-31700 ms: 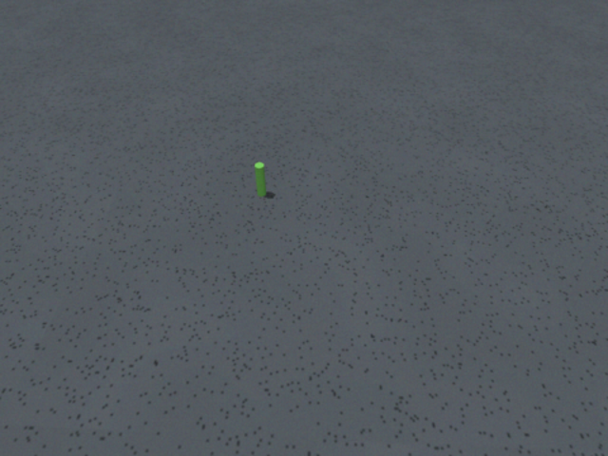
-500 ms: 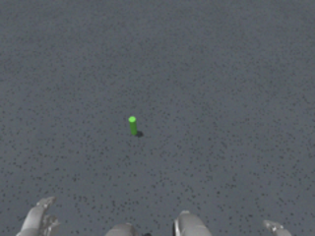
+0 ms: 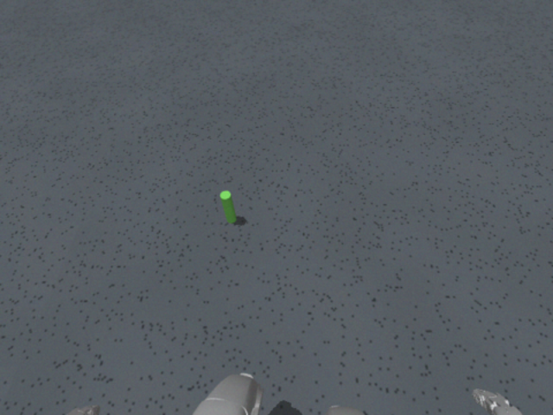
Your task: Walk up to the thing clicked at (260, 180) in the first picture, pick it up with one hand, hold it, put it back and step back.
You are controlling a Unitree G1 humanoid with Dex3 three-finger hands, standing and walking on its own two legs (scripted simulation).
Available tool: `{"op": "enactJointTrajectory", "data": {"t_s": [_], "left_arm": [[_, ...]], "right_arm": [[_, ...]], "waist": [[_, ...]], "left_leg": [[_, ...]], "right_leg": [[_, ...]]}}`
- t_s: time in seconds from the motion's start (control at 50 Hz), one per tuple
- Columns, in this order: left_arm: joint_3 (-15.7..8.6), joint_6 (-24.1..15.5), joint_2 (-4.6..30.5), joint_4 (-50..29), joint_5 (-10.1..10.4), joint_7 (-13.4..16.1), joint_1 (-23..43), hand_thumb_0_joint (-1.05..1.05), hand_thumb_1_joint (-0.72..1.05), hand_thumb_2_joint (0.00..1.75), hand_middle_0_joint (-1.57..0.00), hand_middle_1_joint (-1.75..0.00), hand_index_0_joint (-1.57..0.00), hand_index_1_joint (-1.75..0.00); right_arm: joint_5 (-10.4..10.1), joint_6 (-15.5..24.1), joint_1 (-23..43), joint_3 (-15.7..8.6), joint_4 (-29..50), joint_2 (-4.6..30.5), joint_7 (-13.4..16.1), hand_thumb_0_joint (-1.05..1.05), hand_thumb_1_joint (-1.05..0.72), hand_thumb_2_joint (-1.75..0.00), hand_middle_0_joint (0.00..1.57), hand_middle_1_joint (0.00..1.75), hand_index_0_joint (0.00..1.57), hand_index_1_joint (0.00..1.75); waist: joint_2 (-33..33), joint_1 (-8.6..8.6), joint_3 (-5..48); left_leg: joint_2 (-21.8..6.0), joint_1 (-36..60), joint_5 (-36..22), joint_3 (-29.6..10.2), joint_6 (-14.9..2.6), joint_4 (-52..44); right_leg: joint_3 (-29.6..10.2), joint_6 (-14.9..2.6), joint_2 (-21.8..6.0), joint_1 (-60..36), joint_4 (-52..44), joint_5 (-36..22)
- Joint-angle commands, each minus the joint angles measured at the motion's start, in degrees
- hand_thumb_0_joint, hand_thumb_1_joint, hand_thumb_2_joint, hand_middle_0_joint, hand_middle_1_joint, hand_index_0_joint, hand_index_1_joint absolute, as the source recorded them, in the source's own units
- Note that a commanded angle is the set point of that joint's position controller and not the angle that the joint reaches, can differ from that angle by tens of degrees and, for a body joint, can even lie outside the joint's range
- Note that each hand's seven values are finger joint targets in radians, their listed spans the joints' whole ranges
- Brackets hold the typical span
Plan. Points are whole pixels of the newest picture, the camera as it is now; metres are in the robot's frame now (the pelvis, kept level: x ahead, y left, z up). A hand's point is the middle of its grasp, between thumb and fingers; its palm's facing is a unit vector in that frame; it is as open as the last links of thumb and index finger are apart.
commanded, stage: step back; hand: left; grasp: from the side
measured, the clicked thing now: (228, 207) +0.90 +0.26 -0.67
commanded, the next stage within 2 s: stand in 1.56 s
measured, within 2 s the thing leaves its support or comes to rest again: neither
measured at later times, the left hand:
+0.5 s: hand out of the picture -0.12 +0.26 -0.15, palm faces -0.01 -0.92 -0.40, open 7.4 cm
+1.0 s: hand out of the picture -0.13 +0.26 -0.14, palm faces +0.03 -0.91 -0.41, open 7.4 cm
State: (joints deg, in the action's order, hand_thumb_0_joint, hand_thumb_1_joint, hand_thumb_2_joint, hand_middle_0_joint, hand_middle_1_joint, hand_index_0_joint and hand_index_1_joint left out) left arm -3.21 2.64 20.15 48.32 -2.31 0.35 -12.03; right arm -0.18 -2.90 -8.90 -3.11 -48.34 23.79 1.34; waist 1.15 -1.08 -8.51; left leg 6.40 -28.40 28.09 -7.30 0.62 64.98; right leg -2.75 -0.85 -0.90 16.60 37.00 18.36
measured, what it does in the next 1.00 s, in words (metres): walks backwards: left foot, then right foot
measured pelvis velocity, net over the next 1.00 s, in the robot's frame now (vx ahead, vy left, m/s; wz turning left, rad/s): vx -0.19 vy -0.02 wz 0.04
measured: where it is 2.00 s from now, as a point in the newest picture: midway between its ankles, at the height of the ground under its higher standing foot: outside the picture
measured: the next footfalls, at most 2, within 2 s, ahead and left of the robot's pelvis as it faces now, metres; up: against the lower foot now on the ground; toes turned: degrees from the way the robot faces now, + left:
left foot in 0.16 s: -0.04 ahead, +0.12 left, +0.00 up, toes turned +2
right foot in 0.46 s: -0.12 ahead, -0.13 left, +0.00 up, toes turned +2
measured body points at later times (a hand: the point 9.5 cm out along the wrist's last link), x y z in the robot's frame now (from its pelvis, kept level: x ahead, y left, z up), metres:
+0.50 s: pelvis -0.17 -0.02 -0.01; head -0.14 -0.02 +0.44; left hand -0.12 +0.30 -0.13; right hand -0.04 -0.33 -0.12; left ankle -0.08 +0.12 -0.72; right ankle -0.20 -0.14 -0.73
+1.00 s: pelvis -0.19 -0.02 +0.00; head -0.19 -0.02 +0.45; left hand -0.13 +0.31 -0.11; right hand -0.11 -0.32 -0.13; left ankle -0.17 +0.11 -0.73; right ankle -0.18 -0.13 -0.73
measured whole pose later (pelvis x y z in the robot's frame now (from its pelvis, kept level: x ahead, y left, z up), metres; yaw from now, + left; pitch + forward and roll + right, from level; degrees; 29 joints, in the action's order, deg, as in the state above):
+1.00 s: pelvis -0.19 -0.02 +0.00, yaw +2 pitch -3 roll +0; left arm -3.6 -1.4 22.9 56.9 -1.6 -0.7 -11.7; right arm 1.9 0.3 -12.4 -3.0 -55.5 20.2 -1.7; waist 0.3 0.4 -3.8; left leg -0.6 -15.0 16.9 -1.8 0.4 35.0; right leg 1.6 -1.2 -0.4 13.7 34.9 18.8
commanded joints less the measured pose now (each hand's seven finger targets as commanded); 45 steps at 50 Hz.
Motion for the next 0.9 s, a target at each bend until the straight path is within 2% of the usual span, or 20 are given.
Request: {"op": "enactJointTrajectory", "data": {"t_s": [0.0,0.06,0.12,0.14,0.16,0.18,0.24,0.36,0.42,0.44,0.46,0.48,0.5,0.54,0.62,0.7,0.72,0.76,0.78,0.88], "left_arm": [[-4.87,-1.77,14.97,-6.42,-0.42,2.03,1.38,0.0,0.9,0.9,-0.2,-0.3,-0.2,-0.3],[-4.75,-1.19,15.81,-7.09,0.22,2.08,1.17,0.0,0.9,0.9,-0.2,-0.3,-0.2,-0.3],[-3.59,-0.18,14.68,-8.32,1.11,1.6,4.65,0.0,0.9,0.9,-0.2,-0.3,-0.2,-0.3],[-2.86,-0.11,12.76,-8.47,1.25,1.39,2.61,0.0,0.9,0.9,-0.2,-0.3,-0.2,-0.3],[-2.93,-0.18,12.66,-9.32,1.92,1.97,5.37,0.0,0.9,0.9,-0.2,-0.3,-0.2,-0.3],[-4.08,-0.04,14.35,-8.28,0.93,2.41,7.4,0.0,0.9,0.9,-0.2,-0.3,-0.2,-0.3],[-4.04,0.38,13.29,-4.35,2.17,1.73,1.8,0.0,0.9,0.9,-0.2,-0.3,-0.2,-0.3],[-3.28,-2.28,12.47,-2.14,0.87,-0.08,0.48,0.0,0.9,0.9,-0.2,-0.3,-0.2,-0.3],[-3.69,-3.77,11.73,3.27,0.37,0.3,-5.33,0.0,0.9,0.9,-0.2,-0.3,-0.2,-0.3],[-4.7,-4.19,14.74,3.85,-0.55,0.55,-5.77,0.0,0.9,0.9,-0.2,-0.3,-0.2,-0.3],[-5.58,-4.51,19.2,2.32,-1.06,0.74,-5.15,0.0,0.9,0.9,-0.2,-0.3,-0.2,-0.3],[-6.3,-4.39,24.07,0.93,-1.13,0.74,0.03,0.0,0.9,0.9,-0.2,-0.3,-0.2,-0.3],[-5.92,-4.85,21.45,-0.42,-0.7,0.86,3.84,0.0,0.9,0.9,-0.2,-0.3,-0.2,-0.3],[-4.5,-5.55,16.28,0.07,-0.19,1.09,5.94,0.0,0.9,0.9,-0.2,-0.3,-0.2,-0.3],[-4.65,-5.65,17.08,1.82,-0.52,0.39,0.04,0.0,0.9,0.9,-0.2,-0.3,-0.2,-0.3],[-3.24,-4.28,16.07,1.63,0.25,-0.03,1.86,0.0,0.9,0.9,-0.2,-0.3,-0.2,-0.3],[-2.37,-4.12,13.88,1.48,0.26,-0.13,1.48,0.0,0.9,0.9,-0.2,-0.3,-0.2,-0.3],[-2.1,-3.93,12.27,1.65,1.54,-0.17,3.92,0.0,0.9,0.9,-0.2,-0.3,-0.2,-0.3],[-2.77,-4.03,14.65,2.05,1.11,-0.12,3.62,0.0,0.9,0.9,-0.2,-0.3,-0.2,-0.3],[-2.93,-4.93,13.2,4.47,1.18,-0.8,-0.48,0.0,0.9,0.9,-0.2,-0.3,-0.2,-0.3]], "right_arm": [[0.76,1.64,0.83,-1.8,4.76,7.74,0.9,0.0,-0.9,-0.9,0.2,0.3,0.2,0.3],[1.17,1.78,-1.14,-2.08,4.22,7.4,0.51,0.0,-0.9,-0.9,0.2,0.3,0.2,0.3],[1.73,1.94,-6.64,-3.19,1.17,8.81,0.34,0.0,-0.9,-0.9,0.2,0.3,0.2,0.3],[2.52,1.92,-5.23,-4.32,1.68,13.13,0.31,0.0,-0.9,-0.9,0.2,0.3,0.2,0.3],[2.16,1.63,-0.91,-5.0,3.61,19.16,-0.49,0.0,-0.9,-0.9,0.2,0.3,0.2,0.3],[2.53,1.94,-0.42,-5.3,4.03,19.88,-0.54,0.0,-0.9,-0.9,0.2,0.3,0.2,0.3],[2.71,2.14,5.55,-2.96,4.54,13.27,0.27,0.0,-0.9,-0.9,0.2,0.3,0.2,0.3],[2.86,2.22,1.07,-3.77,3.33,12.38,-0.43,0.0,-0.9,-0.9,0.2,0.3,0.2,0.3],[2.52,0.86,1.44,-3.45,2.25,12.35,-0.9,0.0,-0.9,-0.9,0.2,0.3,0.2,0.3],[2.29,0.84,1.2,-2.62,2.6,9.37,-1.03,0.0,-0.9,-0.9,0.2,0.3,0.2,0.3],[1.68,1.32,4.48,-1.51,4.46,5.73,-1.13,0.0,-0.9,-0.9,0.2,0.3,0.2,0.3],[1.8,1.34,7.14,-2.93,3.81,9.51,-0.46,0.0,-0.9,-0.9,0.2,0.3,0.2,0.3],[1.31,1.39,5.71,-3.45,2.75,11.32,-0.75,0.0,-0.9,-0.9,0.2,0.3,0.2,0.3],[0.76,2.34,1.69,-2.67,-0.21,8.81,-0.94,0.0,-0.9,-0.9,0.2,0.3,0.2,0.3],[1.88,3.36,3.55,-1.9,0.02,7.87,-1.92,0.0,-0.9,-0.9,0.2,0.3,0.2,0.3],[1.74,4.49,-0.93,-2.93,-3.0,7.29,-1.75,0.0,-0.9,-0.9,0.2,0.3,0.2,0.3],[2.08,4.89,-2.47,-3.48,-3.58,8.03,-1.54,0.0,-0.9,-0.9,0.2,0.3,0.2,0.3],[1.92,5.11,-4.74,-4.81,-3.95,15.11,-1.62,0.0,-0.9,-0.9,0.2,0.3,0.2,0.3],[2.05,5.18,-4.48,-4.99,-3.4,15.81,-1.79,0.0,-0.9,-0.9,0.2,0.3,0.2,0.3],[2.36,5.28,-0.25,-3.89,-3.0,12.87,-1.69,0.0,-0.9,-0.9,0.2,0.3,0.2,0.3]], "waist": [[-10.65,-2.13,8.58],[-12.77,-1.91,11.08],[-8.44,1.29,13.02],[0.98,0.63,13.34],[12.61,1.6,11.92],[11.3,3.57,9.88],[4.48,-1.76,7.71],[9.18,2.22,11.49],[7.1,-0.49,10.61],[0.87,-0.28,9.13],[-10.44,-2.5,6.2],[-11.96,-3.53,1.88],[-7.15,-1.24,-0.96],[-3.71,1.21,1.82],[-10.31,-2.58,4.42],[-9.0,0.26,4.95],[-6.95,1.16,6.62],[5.85,2.2,8.4],[4.53,2.7,6.81],[9.5,0.95,5.15]], "left_leg": [[-2.3,-0.97,2.93,1.97,0.53,-9.67],[-3.82,4.33,0.95,5.62,-0.03,-22.9],[-5.79,16.86,-16.65,5.38,-2.14,-41.25],[-16.39,22.08,-22.96,-9.34,-6.62,-42.75],[-27.41,14.56,-29.48,-20.02,-15.34,-45.52],[-30.81,6.93,-29.41,-24.61,-19.53,-46.75],[-21.9,6.55,-32.37,-7.76,-14.36,-42.8],[-19.61,20.29,-6.13,-7.24,-13.11,-42.59],[-15.86,11.53,-6.6,-1.51,-8.89,-35.92],[-12.42,1.85,-2.31,1.01,-5.72,-29.29],[-4.29,-6.9,2.4,2.24,-1.39,-23.07],[-5.82,-0.37,3.83,-2.93,0.21,-14.55],[-6.81,1.71,0.51,-4.89,0.26,-9.35],[-4.04,1.21,-5.31,-2.1,0.22,-10.59],[-5.55,3.69,-1.81,3.95,0.59,-23.37],[-3.47,18.28,-9.56,8.21,-1.14,-39.98],[-5.5,24.26,-11.36,4.37,-2.31,-41.79],[-22.32,20.74,12.46,-21.11,-12.08,-50.08],[-24.73,17.03,13.32,-24.14,-15.03,-51.81],[-18.97,13.76,1.08,-12.56,-11.5,-48.89]], "right_leg": [[-9.36,-10.93,-12.12,-10.67,-7.04,-33.09],[-10.97,-10.44,-13.28,-12.66,-4.85,-33.82],[-9.0,-5.8,-10.61,-3.89,0.33,-22.12],[-5.61,-2.46,-4.74,6.6,7.23,-9.37],[2.33,-0.09,4.22,9.06,18.13,15.7],[-4.45,0.25,4.21,6.28,29.45,20.49],[-6.97,-0.33,6.19,7.22,37.87,12.16],[-0.32,1.23,1.12,4.24,4.69,13.43],[3.59,-1.19,3.54,-10.46,-18.65,2.4],[-5.34,-2.74,-0.11,-15.13,-18.32,4.36],[-26.6,-7.05,-13.7,-8.49,-24.05,21.99],[-34.44,-14.14,-22.92,8.22,-26.63,28.75],[-29.55,-13.74,-21.48,10.09,-25.2,25.71],[-15.06,-9.37,-12.71,1.34,-19.15,4.31],[-11.34,-8.65,-11.92,-5.9,-17.3,2.62],[-7.42,-6.44,-10.3,-0.51,-11.43,-1.73],[-5.35,-5.22,-8.88,2.84,-7.03,-5.87],[4.57,-1.32,0.88,8.92,7.34,13.23],[1.03,-1.08,-0.64,7.85,12.35,15.24],[2.66,-0.59,-1.37,4.4,4.33,10.16]]}}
